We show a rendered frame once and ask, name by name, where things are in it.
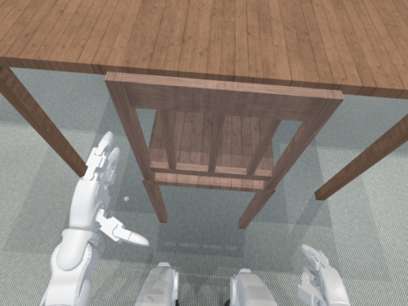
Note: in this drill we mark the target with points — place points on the table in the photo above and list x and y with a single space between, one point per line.
359 47

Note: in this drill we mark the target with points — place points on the left robot hand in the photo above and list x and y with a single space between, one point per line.
92 191

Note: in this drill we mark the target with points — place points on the right robot hand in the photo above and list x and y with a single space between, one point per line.
327 287

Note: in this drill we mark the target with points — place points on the robot thigh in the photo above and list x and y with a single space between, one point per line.
160 288
247 289

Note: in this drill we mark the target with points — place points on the robot left forearm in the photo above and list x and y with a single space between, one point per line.
72 263

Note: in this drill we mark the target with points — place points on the left robot thigh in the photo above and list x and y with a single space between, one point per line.
160 288

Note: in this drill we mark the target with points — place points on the chair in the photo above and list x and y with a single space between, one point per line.
216 134

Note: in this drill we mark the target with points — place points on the right robot thigh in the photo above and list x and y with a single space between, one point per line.
247 289

